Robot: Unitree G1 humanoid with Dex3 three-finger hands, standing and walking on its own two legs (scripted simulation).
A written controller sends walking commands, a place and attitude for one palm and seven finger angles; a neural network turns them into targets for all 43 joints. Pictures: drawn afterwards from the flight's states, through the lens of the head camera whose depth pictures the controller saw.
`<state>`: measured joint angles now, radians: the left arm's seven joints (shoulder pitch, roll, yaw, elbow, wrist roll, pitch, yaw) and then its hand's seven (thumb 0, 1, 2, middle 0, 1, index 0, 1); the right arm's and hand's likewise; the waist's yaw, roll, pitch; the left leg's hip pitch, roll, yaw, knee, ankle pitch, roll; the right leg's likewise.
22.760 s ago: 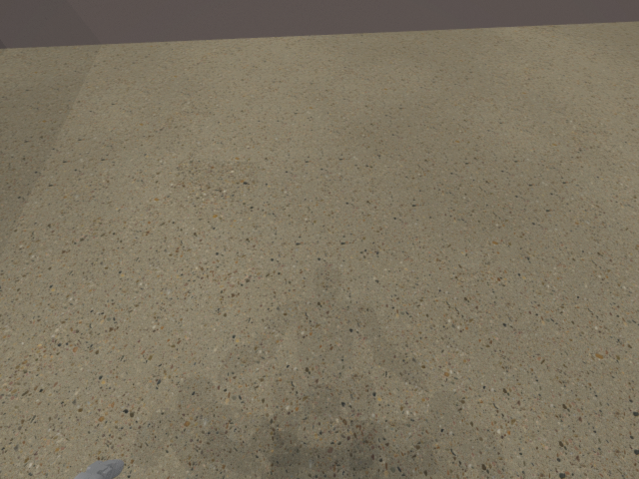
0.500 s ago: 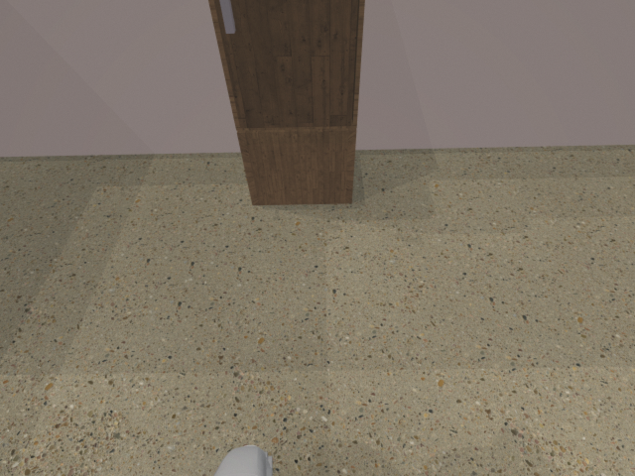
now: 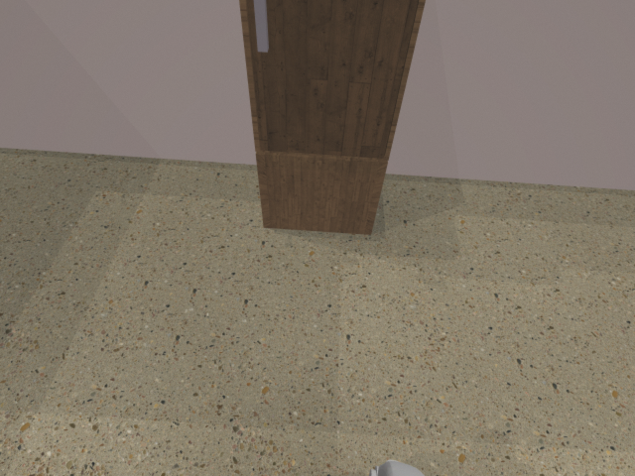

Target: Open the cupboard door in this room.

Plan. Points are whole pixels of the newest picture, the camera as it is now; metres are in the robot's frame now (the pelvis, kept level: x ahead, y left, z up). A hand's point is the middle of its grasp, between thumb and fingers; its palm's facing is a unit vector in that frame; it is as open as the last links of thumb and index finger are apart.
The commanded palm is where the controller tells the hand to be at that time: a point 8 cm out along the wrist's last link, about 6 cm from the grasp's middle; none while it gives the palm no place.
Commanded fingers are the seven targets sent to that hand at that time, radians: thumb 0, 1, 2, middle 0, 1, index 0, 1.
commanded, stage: stand and wait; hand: left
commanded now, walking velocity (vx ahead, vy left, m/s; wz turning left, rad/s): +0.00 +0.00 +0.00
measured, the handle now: (262, 19) +1.07 +0.21 +0.08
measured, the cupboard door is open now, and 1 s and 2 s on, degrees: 0 0 0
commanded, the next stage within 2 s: look at it before walking up in 0.86 s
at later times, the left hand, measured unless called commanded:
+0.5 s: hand out of the picture +0.13 +0.15 -0.17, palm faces +0.06 -0.98 -0.21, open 7.2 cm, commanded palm none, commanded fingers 0.00 0.90 0.90 -0.20 -0.30 -0.20 -0.30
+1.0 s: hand out of the picture +0.07 +0.14 -0.18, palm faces +0.04 -0.99 -0.14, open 7.4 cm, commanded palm none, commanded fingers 0.00 0.90 0.90 -0.20 -0.30 -0.20 -0.30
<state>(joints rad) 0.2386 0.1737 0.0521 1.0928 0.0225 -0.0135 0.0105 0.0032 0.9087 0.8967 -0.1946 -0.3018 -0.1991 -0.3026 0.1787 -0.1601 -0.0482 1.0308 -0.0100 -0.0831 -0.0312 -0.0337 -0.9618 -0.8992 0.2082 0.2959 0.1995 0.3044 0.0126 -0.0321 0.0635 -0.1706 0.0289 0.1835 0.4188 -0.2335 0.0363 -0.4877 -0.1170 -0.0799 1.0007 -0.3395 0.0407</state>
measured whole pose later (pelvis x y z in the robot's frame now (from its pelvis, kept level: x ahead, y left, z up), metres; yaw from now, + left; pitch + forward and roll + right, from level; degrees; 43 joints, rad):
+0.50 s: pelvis +0.08 -0.03 +0.00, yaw +0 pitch -1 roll +0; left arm 0.18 0.17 0.03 1.12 0.00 0.00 0.03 -0.01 0.94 0.90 -0.20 -0.30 -0.20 -0.30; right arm 0.29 -0.11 -0.01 1.16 -0.01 -0.01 -0.03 0.00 -0.91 -0.90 0.20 0.30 0.19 0.30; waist 0.00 0.00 0.02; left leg -0.14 0.07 0.08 0.45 -0.29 -0.04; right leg -0.23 -0.04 -0.15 0.46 -0.21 -0.02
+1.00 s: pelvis +0.10 -0.01 +0.00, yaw -1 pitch -1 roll +0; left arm 0.31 0.11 0.00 1.17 0.01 0.00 0.04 0.00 0.91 0.90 -0.20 -0.30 -0.20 -0.30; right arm 0.30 -0.10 0.00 1.16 0.00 -0.02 -0.04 0.01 -0.91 -0.90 0.20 0.30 0.19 0.30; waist 0.01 -0.01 0.03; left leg -0.08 0.03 0.11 0.38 -0.29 -0.01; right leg -0.19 -0.06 -0.12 0.41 -0.20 0.01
